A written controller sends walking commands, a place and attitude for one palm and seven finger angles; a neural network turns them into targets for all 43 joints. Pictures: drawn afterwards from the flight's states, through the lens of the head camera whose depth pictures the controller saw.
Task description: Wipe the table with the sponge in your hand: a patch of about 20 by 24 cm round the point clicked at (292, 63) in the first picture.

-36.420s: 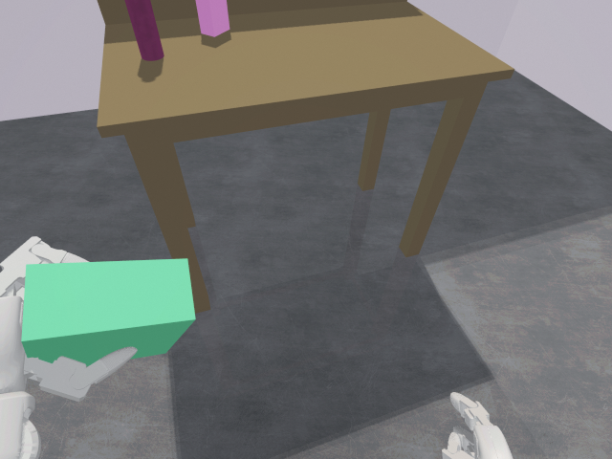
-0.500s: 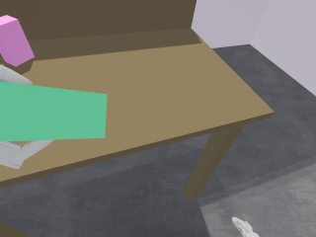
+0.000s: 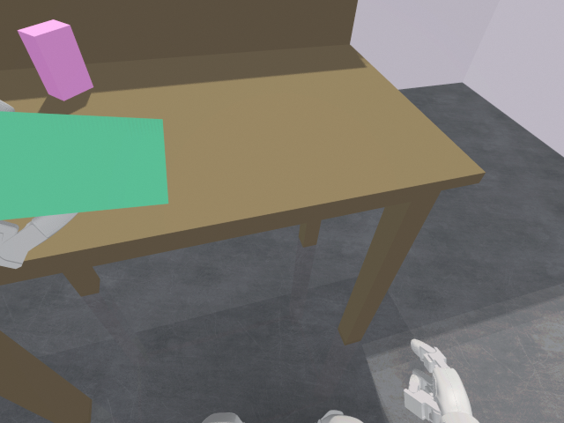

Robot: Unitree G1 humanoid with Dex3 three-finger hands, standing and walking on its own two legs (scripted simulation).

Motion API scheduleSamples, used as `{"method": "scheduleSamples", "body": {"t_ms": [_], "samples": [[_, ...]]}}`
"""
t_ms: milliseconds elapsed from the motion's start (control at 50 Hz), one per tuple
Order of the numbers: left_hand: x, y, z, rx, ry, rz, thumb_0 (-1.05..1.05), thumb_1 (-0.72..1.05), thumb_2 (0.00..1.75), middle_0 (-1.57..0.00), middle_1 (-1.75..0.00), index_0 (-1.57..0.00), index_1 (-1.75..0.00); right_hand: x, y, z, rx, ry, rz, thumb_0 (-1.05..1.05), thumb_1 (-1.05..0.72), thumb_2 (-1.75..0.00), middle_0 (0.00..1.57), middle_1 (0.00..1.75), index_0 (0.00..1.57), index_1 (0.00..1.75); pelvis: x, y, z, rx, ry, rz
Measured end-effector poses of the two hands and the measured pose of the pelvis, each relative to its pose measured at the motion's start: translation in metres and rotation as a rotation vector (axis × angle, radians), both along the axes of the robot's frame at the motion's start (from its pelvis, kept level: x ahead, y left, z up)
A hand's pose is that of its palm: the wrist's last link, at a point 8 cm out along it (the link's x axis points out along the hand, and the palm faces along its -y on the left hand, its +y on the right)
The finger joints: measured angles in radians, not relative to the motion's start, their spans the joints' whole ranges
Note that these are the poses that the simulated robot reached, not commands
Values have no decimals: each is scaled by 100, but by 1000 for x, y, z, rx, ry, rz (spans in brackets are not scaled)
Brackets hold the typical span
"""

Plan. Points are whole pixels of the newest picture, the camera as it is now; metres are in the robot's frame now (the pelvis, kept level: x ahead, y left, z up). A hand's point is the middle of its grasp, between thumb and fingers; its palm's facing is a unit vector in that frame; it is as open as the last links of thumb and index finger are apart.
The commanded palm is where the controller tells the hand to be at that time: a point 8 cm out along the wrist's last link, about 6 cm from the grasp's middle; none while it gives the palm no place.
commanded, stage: step back with the hand held close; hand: left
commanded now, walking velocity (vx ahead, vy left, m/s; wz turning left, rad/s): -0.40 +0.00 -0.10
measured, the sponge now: (87, 162) +0.26 +0.19 +0.29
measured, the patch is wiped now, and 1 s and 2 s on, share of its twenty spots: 0.95 0.95 0.95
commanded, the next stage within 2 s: stop stepping back and stand still in 0.34 s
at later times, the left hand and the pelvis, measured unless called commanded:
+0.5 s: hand (18, 355) +0.10 +0.16 +0.29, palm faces +0.32 -0.85 -0.41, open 10.4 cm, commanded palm +0.04 +0.24 +0.31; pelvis -0.14 -0.03 +0.02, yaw -4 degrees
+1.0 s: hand out of the picture -0.03 +0.18 +0.30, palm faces +0.42 -0.85 -0.33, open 10.4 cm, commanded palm -0.06 +0.24 +0.31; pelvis -0.24 -0.03 +0.01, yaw -4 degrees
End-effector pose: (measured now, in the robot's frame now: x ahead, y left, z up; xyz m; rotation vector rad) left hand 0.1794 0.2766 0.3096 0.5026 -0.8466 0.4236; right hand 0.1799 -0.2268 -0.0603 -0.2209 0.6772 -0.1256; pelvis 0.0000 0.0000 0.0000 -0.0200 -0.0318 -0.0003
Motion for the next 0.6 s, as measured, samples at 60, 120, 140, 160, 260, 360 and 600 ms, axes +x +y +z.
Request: {"method": "scheduleSamples", "body": {"t_ms": [60, 120, 140, 160, 260, 360, 600], "samples": [[-11, 1, -10, -44, 28, -26, -1, -53, 104, -69, -131, -73, -128, -11, 1, 3, -18, 10, 2, 1, -91, -90, 20, 30, 20, 30, -14, 2, -1, 8, 11, 18], [-27, 0, -18, -43, 72, -33, -1, -53, 104, -68, -131, -73, -129, -29, 5, 5, -35, 16, 3, 1, -91, -90, 20, 30, 20, 30, -31, 5, 1, 28, 6, 6], [-33, 0, -18, -37, 82, -25, -1, -53, 104, -69, -131, -73, -128, -36, 6, 6, -29, 11, -2, 1, -91, -90, 20, 30, 20, 30, -35, 5, 2, 26, 3, -3], [-38, -1, -16, -29, 89, -17, -1, -53, 104, -69, -131, -73, -128, -44, 7, 6, -18, 10, -6, 1, -91, -90, 20, 30, 20, 30, -39, 4, 5, 22, 0, -9], [-59, -5, 3, -21, 61, 10, -1, -53, 104, -69, -131, -73, -128, -88, 5, 1, 44, 74, -6, 1, -90, -90, 20, 30, 20, 30, -60, -7, 17, -8, -8, -26], [-73, -28, 9, 11, 32, -2, -1, -53, 104, -69, -131, -73, -129, -120, -13, -14, 71, 87, 9, 1, -90, -90, 21, 30, 20, 30, -88, -21, 9, -42, -9, -37], [-151, -59, -16, 138, 154, -175, -1, -53, 104, -69, -131, -73, -128, -208, -52, 9, -39, 35, -167, 1, -91, -90, 20, 30, 20, 30, -166, -20, 5, 36, 32, -65]]}}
